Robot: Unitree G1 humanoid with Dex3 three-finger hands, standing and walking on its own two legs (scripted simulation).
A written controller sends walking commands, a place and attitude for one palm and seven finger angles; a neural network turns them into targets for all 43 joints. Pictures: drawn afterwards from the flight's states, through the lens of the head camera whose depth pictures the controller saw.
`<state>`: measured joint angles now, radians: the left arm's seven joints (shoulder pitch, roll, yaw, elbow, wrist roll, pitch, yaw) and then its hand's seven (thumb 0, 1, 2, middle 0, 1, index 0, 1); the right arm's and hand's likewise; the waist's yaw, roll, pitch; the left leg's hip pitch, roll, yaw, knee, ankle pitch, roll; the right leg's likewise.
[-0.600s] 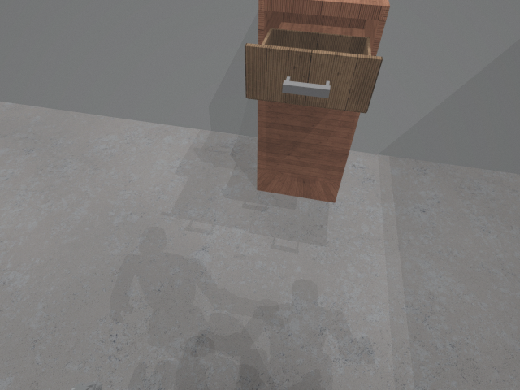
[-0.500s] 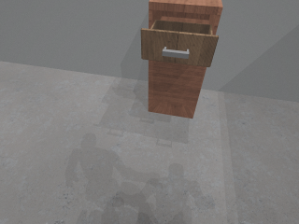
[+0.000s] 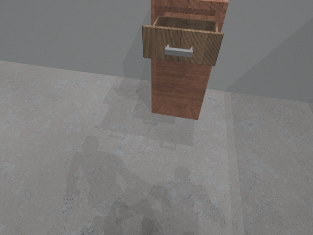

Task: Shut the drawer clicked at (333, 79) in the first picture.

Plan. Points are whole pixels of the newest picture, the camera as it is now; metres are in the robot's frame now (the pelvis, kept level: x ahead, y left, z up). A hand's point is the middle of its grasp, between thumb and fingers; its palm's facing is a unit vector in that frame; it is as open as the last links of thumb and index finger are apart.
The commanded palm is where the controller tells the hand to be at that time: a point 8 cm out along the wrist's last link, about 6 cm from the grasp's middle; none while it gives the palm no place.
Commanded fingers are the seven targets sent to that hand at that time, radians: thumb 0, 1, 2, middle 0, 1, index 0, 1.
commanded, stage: stand and wait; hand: left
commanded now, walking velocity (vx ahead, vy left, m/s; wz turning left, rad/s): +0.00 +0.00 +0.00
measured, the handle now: (179, 49) +0.90 -0.06 +0.03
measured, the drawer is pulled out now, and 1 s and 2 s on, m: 0.30 0.30 0.30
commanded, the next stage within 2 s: look at it before walking up in 0.22 s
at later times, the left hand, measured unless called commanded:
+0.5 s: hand out of the picture +0.07 +0.24 -0.15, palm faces -0.03 -0.94 -0.33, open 7.4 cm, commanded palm none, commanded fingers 0.00 0.90 0.90 -0.20 -0.30 -0.20 -0.30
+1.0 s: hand out of the picture +0.08 +0.24 -0.16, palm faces -0.04 -0.95 -0.32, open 7.4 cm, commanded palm none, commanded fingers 0.00 0.90 0.90 -0.20 -0.30 -0.20 -0.30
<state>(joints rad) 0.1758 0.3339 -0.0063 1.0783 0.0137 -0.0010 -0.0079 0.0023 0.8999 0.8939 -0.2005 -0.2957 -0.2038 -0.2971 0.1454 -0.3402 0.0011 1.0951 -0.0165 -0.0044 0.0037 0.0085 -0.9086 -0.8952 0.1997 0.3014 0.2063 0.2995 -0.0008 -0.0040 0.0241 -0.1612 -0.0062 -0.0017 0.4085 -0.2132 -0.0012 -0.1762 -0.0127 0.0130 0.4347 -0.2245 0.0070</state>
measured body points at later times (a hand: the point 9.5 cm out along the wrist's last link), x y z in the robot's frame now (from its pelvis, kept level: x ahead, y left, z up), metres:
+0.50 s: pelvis +0.00 +0.00 +0.00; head +0.00 -0.01 +0.45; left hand +0.08 +0.29 -0.13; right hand +0.07 -0.30 -0.13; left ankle +0.01 +0.12 -0.74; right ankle +0.01 -0.12 -0.74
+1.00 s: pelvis +0.01 +0.00 +0.00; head +0.01 +0.00 +0.45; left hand +0.08 +0.29 -0.13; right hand +0.08 -0.30 -0.13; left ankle +0.01 +0.12 -0.74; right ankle +0.01 -0.12 -0.74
